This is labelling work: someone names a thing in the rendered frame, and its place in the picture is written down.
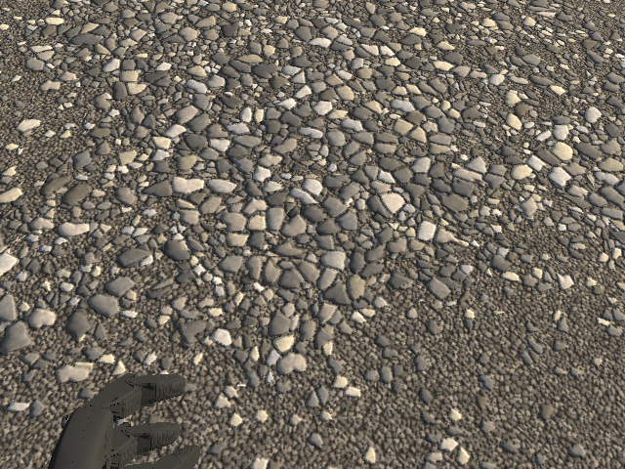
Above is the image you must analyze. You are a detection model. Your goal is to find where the robot left hand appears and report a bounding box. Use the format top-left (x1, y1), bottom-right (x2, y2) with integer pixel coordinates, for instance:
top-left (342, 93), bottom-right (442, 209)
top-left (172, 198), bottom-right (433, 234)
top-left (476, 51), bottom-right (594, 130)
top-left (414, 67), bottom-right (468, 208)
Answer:
top-left (42, 373), bottom-right (201, 469)

